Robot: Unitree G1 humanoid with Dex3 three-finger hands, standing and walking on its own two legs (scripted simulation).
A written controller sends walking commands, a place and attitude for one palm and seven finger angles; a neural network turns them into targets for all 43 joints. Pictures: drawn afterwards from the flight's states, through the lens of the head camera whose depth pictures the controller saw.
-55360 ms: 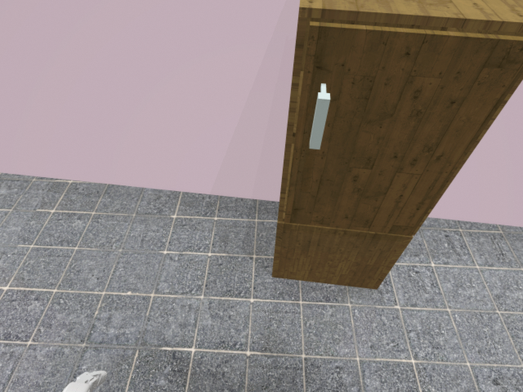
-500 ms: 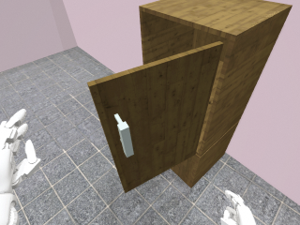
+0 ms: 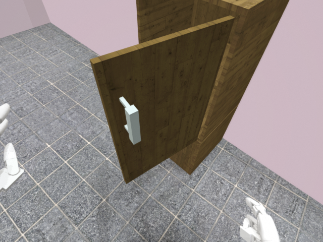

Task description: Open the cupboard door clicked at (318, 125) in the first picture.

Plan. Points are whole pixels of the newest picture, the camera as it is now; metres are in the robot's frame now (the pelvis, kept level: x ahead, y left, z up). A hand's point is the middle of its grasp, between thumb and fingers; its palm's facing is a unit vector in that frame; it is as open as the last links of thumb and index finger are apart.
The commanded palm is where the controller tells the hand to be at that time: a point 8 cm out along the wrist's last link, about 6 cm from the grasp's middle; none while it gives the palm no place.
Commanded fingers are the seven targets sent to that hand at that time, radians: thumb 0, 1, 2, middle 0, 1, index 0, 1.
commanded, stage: step back with the hand held close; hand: left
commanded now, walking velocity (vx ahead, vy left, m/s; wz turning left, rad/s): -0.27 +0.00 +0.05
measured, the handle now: (129, 120) +0.38 +0.11 +0.08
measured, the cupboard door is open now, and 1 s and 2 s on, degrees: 78 78 78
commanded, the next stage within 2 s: stop stepping back and stand still in 0.62 s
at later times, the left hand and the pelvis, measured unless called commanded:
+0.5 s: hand out of the picture +0.11 +0.28 +0.18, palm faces +0.48 -0.75 -0.45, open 7.4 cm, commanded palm +0.04 +0.31 +0.18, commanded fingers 0.00 0.90 0.90 -0.20 -0.30 -0.20 -0.30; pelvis -0.09 +0.01 -0.01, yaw +1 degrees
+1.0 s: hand out of the picture +0.05 +0.23 +0.16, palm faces +0.34 -0.82 -0.46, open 7.4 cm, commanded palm -0.03 +0.27 +0.18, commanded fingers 0.00 0.90 0.90 -0.20 -0.30 -0.20 -0.30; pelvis -0.19 -0.02 +0.00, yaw -3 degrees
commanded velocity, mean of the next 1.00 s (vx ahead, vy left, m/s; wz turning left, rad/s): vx -0.18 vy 0.02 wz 0.01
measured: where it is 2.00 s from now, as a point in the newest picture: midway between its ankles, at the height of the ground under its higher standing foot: outside the picture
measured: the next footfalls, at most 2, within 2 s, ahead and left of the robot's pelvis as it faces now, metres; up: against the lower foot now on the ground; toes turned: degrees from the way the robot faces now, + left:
right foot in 0.68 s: -0.24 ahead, -0.12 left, +0.00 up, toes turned -4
left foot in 0.86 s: -0.06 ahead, +0.05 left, +0.00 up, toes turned -2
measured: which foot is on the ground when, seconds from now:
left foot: down 0.00-0.70, up 0.72-0.84, down 0.86-1.00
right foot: down 0.00-0.34, up 0.36-0.66, down 0.68-0.88, up 0.90-1.00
